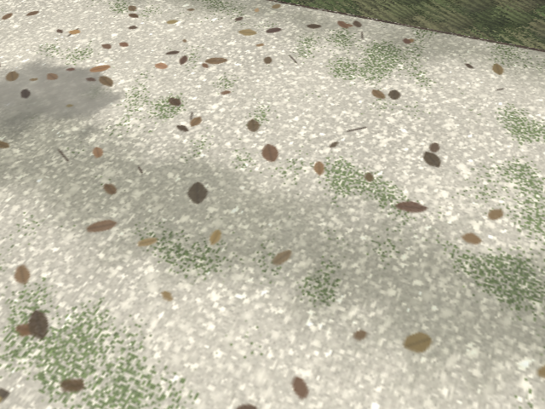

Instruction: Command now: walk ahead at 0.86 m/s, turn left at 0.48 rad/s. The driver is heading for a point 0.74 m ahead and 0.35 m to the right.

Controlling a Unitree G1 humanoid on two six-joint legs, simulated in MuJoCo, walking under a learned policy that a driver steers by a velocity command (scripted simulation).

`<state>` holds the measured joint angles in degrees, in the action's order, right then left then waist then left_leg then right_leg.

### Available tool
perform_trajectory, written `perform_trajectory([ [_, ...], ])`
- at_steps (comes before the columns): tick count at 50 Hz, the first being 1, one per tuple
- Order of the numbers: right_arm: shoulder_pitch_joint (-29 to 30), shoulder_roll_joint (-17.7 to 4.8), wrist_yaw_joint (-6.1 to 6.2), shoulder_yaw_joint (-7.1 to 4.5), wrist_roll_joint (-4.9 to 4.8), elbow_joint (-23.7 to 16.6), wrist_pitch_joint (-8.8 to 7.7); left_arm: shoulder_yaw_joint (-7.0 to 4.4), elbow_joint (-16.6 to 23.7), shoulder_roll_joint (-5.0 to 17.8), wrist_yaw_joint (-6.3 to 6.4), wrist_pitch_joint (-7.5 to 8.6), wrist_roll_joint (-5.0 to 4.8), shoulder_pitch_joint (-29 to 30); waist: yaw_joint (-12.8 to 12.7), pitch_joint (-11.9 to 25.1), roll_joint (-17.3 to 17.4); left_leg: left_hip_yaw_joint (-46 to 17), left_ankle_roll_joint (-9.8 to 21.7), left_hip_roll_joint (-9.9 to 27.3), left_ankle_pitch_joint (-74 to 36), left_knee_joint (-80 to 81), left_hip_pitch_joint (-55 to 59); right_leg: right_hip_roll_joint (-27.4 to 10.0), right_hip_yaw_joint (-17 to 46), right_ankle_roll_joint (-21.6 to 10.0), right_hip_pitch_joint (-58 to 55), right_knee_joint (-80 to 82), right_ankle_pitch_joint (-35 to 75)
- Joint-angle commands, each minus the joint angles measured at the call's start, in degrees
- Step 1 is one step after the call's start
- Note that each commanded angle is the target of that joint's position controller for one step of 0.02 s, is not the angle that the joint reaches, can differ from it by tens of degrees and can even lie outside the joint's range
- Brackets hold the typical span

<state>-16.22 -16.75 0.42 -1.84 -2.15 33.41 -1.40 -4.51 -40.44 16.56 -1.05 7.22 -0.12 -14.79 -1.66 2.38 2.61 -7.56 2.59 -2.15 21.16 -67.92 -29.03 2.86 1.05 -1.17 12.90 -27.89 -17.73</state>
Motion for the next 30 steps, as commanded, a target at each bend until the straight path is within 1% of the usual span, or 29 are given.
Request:
perform_trajectory([
  [1,6.97,-3.19,-0.51,-0.79,0.41,-6.38,-2.31,-0.88,0.05,6.16,0.38,0.04,0.39,-8.41,-2.81,-8.38,-7.18,-1.97,0.52,5.63,-5.83,-5.76,-26.56,-16.86,23.3,-7.7,-13.71,17.01,-16.0],
  [2,8.19,-2.05,-0.68,-0.4,0.21,-6.77,-2.61,-0.27,-0.86,4.94,0.25,0.05,0.36,-9.57,-2.37,-9.44,-7.44,-1.77,0.49,5.56,-6.81,-4.48,-26.62,-15.96,21.87,-8.41,-12.03,17.88,-14.33],
  [3,8.83,-1.34,-0.84,-0.08,0.3,-6.98,-2.93,0.36,-1.62,3.88,0.2,-0.07,0.26,-10.02,-1.46,-9.94,-7.77,-0.42,0.08,6.1,-8.4,-2.72,-26.89,-15.34,21.0,-9.47,-10.8,18.67,-11.98],
  [4,9.73,-1.13,-1.01,0.17,0.69,-7.2,-3.23,0.81,-1.96,3.57,0.3,-0.29,0.01,-9.77,-0.66,-10.53,-7.94,1.89,-0.8,7.24,-10.6,-0.42,-27.26,-14.93,20.39,-10.62,-9.64,19.74,-8.74],
  [5,11.72,-1.09,-1.08,0.35,1.13,-7.72,-3.68,1.04,-2.08,3.68,0.54,-0.56,-0.25,-9.58,-0.75,-11.29,-7.64,3.42,-1.98,7.86,-12.77,2.7,-27.1,-14.62,19.68,-11.54,-8.21,20.81,-5.03],
  [7,16.75,-0.12,-1.69,1.04,1.72,-8.95,-4.81,1.12,-2.58,4.48,1.03,-0.94,-0.79,-10.52,-2.26,-11.89,-7.08,5.3,-3.81,7.51,-17.97,12.98,-21.16,-13.54,16.02,-11.42,-4.72,22.04,3.8],
  [8,19.38,0.39,-2.29,1.31,1.62,-9.53,-5.41,1.1,-3.12,5.17,1.33,-1.08,-1.17,-11.72,-3.26,-11.7,-7.24,6.49,-4.41,6.55,-20.1,18.4,-16.49,-13.16,14.2,-10.98,-3.2,22.69,7.2],
  [9,21.05,0.49,-2.88,1.34,1.29,-9.9,-5.94,1.04,-3.55,6.13,1.62,-1.21,-1.58,-12.57,-3.72,-11.3,-7.68,7.07,-4.74,5.52,-21.9,23.11,-11.27,-13.26,13.04,-10.5,-2.03,23.31,8.99],
  [10,21.72,0.16,-3.38,1.13,0.92,-9.87,-6.32,1.0,-3.87,7.03,1.8,-1.35,-1.96,-12.95,-3.58,-10.86,-8.22,7.31,-4.8,4.41,-22.84,27.05,-6.21,-13.57,12.25,-10.06,-1.55,23.49,9.96],
  [11,21.8,-0.62,-3.68,0.71,0.65,-9.64,-6.53,0.99,-4.29,7.63,1.89,-1.54,-2.32,-13.44,-3.14,-10.39,-9.08,7.22,-4.67,3.43,-22.49,30.39,-2.37,-14.14,12.08,-9.6,-2.59,22.82,11.41],
  [12,21.22,-1.9,-3.74,0.06,0.4,-9.35,-6.61,1.08,-4.97,7.81,1.91,-1.8,-2.49,-14.15,-2.24,-9.6,-10.16,6.78,-4.31,2.68,-21.31,33.27,1.1,-14.94,12.34,-8.9,-4.74,21.11,15.1],
  [13,19.58,-3.79,-3.55,-0.86,0.06,-9.09,-6.62,1.14,-5.74,8.27,1.88,-2.02,-2.17,-14.87,-0.58,-7.74,-11.63,6.81,-3.42,1.65,-19.09,34.82,5.52,-15.57,12.1,-8.07,-6.97,17.49,25.71],
  [14,14.79,-6.35,-3.01,-2.18,-0.28,-8.24,-6.48,1.04,-6.47,9.16,1.77,-2.33,-1.41,-15.4,2.82,-3.72,-13.15,7.92,-1.93,-0.1,-15.1,35.46,13.06,-15.02,10.87,-7.02,-8.23,9.94,39.18],
  [15,4.9,-8.56,-2.14,-3.53,-0.6,-6.27,-5.99,1.04,-6.32,9.81,1.66,-2.59,-0.47,-14.26,9.24,2.34,-13.94,8.43,-0.56,0.14,-13.27,34.91,27.07,-12.93,8.63,-5.23,-3.46,-3.09,46.09],
  [16,-8.97,-10.96,-0.88,-4.63,-0.25,-3.85,-4.99,1.56,-3.91,8.3,1.55,-2.3,0.96,-11.85,16.17,11.55,-11.94,1.26,1.28,8.6,-7.88,30.48,48.07,-10.52,9.31,-3.41,10.88,-21.18,34.99],
  [17,-14.59,-17.1,-1.25,-5.76,1.87,-1.39,-4.76,4.29,-1.33,-2.72,1.41,-0.99,-0.16,-20.44,10.05,27.33,12.12,-28.61,9.03,26.13,15.21,37.89,65.93,-3.47,7.48,-1.46,26.7,-43.37,-7.24],
  [18,-15.82,-12.93,-1.56,-4.96,2.37,-0.8,-4.72,3.61,-0.74,0.79,1.64,-0.41,-3.99,-17.25,11.57,27.55,17.2,-42.9,9.29,26.97,29.37,51.35,61.16,-4.13,10.48,-1.8,31.27,-51.8,-9.09],
  [19,-11.79,-9.41,-1.14,-4.06,1.78,0.63,-4.75,2.35,0.83,3.94,2.09,-0.81,-5.4,-9.58,11.37,12.98,13.48,-34.29,7.31,25.5,24.32,52.78,52.77,-6.37,7.13,-1.73,38.34,-56.04,-5.31],
  [20,-8.69,-6.95,-0.98,-3.36,1.83,1.5,-4.63,2.47,1.54,3.62,2.24,-1.26,-4.35,-5.86,9.99,5.98,6.75,-25.28,6.84,24.43,14.53,51.83,44.25,-9.21,5.42,-1.91,38.7,-55.7,-1.81],
  [21,-5.47,-4.65,-1.04,-2.84,2.65,2.38,-4.57,2.22,1.66,3.09,2.01,-1.99,-2.86,-3.61,7.61,0.77,3.2,-17.3,6.36,21.73,5.71,52.68,34.95,-10.95,4.86,-1.87,35.38,-53.01,0.76],
  [22,-2.48,-2.54,-0.93,-2.4,3.57,3.06,-4.8,2.04,1.83,1.59,1.39,-3.18,-2.79,-4.98,4.31,-1.49,6.13,-11.51,6.26,20.33,1.05,54.0,28.42,-12.64,5.74,-1.59,31.6,-51.27,2.07],
  [23,0.28,-0.82,-0.98,-2.22,3.23,3.87,-4.9,2.21,2.03,-0.09,0.93,-4.53,-3.16,-4.97,2.56,-3.67,6.94,-6.53,5.74,19.57,-1.89,55.69,24.43,-13.64,5.68,-1.37,29.96,-50.37,1.13],
  [24,2.47,-0.17,-1.01,-2.22,2.51,4.45,-5.07,2.39,2.62,-1.31,0.68,-5.78,-3.36,-4.19,1.23,-6.17,6.67,-2.15,5.1,19.68,-5.07,57.4,21.27,-14.45,5.47,-1.14,30.22,-49.25,-0.26],
  [25,4.15,-0.54,-0.97,-2.4,2.18,4.76,-5.32,2.43,3.27,-1.53,0.6,-6.65,-2.93,-3.2,0.24,-8.31,5.11,1.49,4.81,19.63,-8.71,58.85,19.11,-14.6,5.04,-0.79,31.14,-48.88,0.71],
  [26,5.24,-1.54,-0.82,-2.67,2.19,5.03,-5.59,2.44,4.22,-1.25,0.45,-7.02,-2.33,-1.94,-0.55,-9.93,4.05,4.87,4.81,19.71,-12.42,59.84,17.71,-14.97,5.11,-0.34,32.17,-47.25,3.47],
  [28,7.49,-3.89,-0.3,-3.22,2.57,5.21,-5.98,2.46,5.54,-0.09,-0.16,-7.0,-1.78,-0.21,-2.21,-11.48,2.58,11.97,4.13,17.68,-15.06,61.87,15.72,-14.67,4.24,0.01,30.89,-40.49,11.67],
  [29,7.6,-5.16,-0.02,-3.54,2.58,5.42,-6.04,2.49,5.91,0.58,-0.69,-6.87,-1.63,1.33,-2.07,-11.86,0.88,15.36,3.57,16.39,-15.38,62.83,15.99,-14.08,2.42,-0.46,29.31,-35.87,15.69],
  [30,6.77,-6.55,0.14,-3.89,2.45,5.77,-6.06,2.48,6.35,1.25,-1.29,-6.64,-1.49,3.61,-1.24,-12.34,-1.41,18.05,3.03,15.57,-16.31,63.56,17.07,-13.27,0.4,-1.24,27.5,-30.97,19.17],
])
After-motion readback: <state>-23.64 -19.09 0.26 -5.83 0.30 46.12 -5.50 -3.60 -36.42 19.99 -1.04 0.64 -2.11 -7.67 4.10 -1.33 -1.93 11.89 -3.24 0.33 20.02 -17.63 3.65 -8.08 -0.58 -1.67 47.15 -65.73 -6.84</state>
